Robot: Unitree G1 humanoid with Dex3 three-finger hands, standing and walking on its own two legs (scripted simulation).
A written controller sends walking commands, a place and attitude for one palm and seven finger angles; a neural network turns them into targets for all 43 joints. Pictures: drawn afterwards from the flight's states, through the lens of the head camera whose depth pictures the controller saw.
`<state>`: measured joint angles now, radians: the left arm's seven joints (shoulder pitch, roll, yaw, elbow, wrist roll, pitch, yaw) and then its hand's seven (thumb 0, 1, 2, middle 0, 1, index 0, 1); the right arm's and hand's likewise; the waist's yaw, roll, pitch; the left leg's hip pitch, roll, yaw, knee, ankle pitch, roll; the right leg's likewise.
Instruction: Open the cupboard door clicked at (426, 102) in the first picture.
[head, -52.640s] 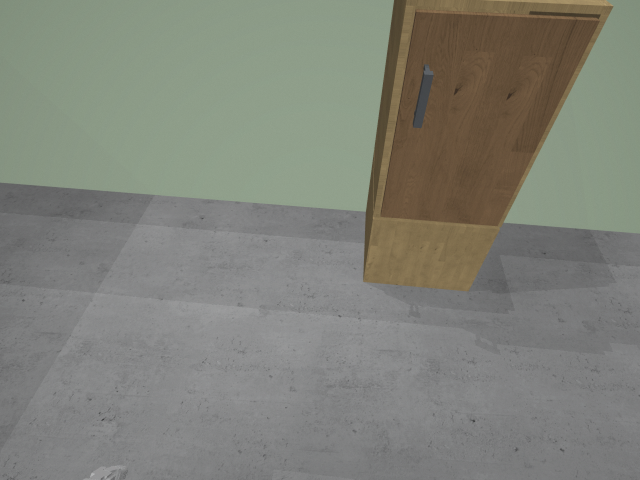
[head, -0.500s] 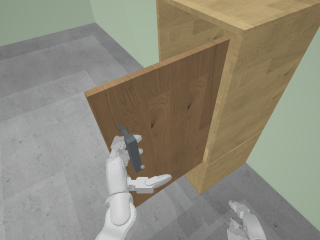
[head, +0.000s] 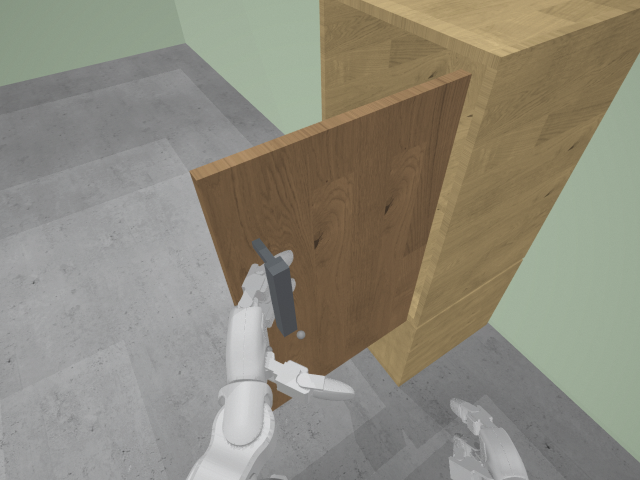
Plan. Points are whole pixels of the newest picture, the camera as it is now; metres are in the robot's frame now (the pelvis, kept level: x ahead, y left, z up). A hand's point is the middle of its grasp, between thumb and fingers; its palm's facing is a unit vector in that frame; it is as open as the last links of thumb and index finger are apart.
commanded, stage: slide the hand sideways off the handle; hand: left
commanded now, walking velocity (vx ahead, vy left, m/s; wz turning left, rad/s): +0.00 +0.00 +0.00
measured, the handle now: (274, 288) +0.33 +0.07 +0.09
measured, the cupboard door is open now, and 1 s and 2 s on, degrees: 91 95 95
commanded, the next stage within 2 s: draw the hand back to the body in 1.12 s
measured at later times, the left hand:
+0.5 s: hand (284, 374) +0.22 +0.05 +0.09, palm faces -0.17 -0.99 +0.02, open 16.1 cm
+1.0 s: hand (230, 403) +0.19 +0.10 +0.08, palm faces -0.09 -1.00 +0.00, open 16.0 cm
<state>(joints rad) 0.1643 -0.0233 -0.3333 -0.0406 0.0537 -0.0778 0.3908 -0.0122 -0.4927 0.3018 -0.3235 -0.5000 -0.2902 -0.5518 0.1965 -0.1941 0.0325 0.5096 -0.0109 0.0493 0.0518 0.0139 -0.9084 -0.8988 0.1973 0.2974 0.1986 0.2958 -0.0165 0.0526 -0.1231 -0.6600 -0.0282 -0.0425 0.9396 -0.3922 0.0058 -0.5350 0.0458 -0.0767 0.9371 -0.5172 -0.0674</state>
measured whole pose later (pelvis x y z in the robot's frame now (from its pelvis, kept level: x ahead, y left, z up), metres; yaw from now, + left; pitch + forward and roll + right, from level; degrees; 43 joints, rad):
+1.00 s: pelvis +0.01 +0.01 -0.01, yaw -2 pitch +9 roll -1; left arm 0.65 0.15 -0.15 -0.37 -0.13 -0.27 -0.03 -0.01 -0.50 0.30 -0.19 -0.32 -0.20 -0.33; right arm 0.28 -0.22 0.02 0.36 0.03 0.04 0.00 0.01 -0.91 -0.90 0.20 0.30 0.20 0.30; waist -0.01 0.05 -0.14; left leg -0.72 -0.01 -0.01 1.00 -0.44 0.01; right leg -0.60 0.06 -0.05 0.99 -0.55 -0.06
